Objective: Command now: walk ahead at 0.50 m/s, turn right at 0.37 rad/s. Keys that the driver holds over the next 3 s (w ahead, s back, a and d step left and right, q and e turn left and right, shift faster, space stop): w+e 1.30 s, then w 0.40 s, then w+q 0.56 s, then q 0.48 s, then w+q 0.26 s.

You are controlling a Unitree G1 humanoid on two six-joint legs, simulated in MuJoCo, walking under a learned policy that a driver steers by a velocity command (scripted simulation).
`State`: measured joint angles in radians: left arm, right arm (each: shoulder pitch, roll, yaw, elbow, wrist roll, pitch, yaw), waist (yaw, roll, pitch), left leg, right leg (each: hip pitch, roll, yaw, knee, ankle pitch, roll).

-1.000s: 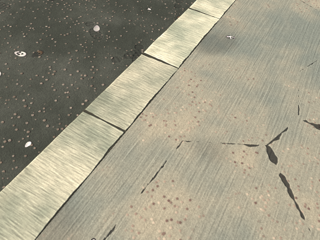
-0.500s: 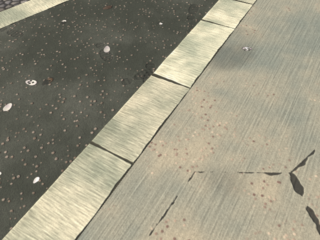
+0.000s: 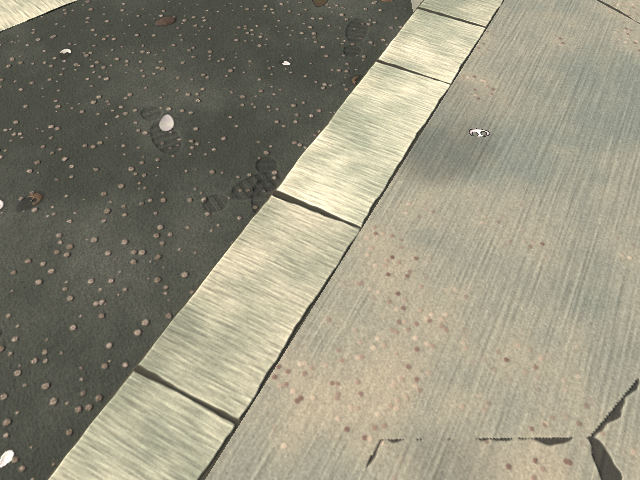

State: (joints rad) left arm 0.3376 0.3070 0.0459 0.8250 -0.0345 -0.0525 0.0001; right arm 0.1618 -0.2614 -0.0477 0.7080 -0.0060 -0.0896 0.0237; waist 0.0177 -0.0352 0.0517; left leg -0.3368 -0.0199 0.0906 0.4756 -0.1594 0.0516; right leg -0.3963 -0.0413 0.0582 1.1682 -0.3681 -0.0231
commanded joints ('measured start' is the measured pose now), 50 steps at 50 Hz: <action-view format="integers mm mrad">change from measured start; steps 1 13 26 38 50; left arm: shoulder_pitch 32 -286 -80 21 -65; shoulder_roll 71 13 106 158 121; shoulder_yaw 30 9 58 73 54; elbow -63 -198 -218 -172 -234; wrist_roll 0 12 24 8 14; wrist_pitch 11 11 -14 5 17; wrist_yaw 5 -43 -27 17 12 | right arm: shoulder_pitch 32 126 8 -219 54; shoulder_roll -87 -188 -174 -117 -111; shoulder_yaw -31 -64 -36 -13 -33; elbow -13 86 -16 -85 -9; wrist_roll -8 11 6 14 -8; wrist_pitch -28 -2 -50 -23 -14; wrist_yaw -3 -29 -23 -2 -15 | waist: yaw -10 -99 -2 56 -56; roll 135 49 25 -53 139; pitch -65 59 -119 -42 -53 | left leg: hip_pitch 171 356 -349 -144 284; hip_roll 273 288 128 29 286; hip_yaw -259 65 -187 -163 -431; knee -323 -339 699 62 -235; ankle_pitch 27 257 -182 235 -95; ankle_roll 149 118 -44 -119 111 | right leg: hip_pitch -169 -299 382 175 -326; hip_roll -100 -76 -161 -68 -42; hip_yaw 50 -57 369 260 84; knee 19 -497 -896 -877 57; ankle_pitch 97 410 331 254 31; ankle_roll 15 1 -281 -188 16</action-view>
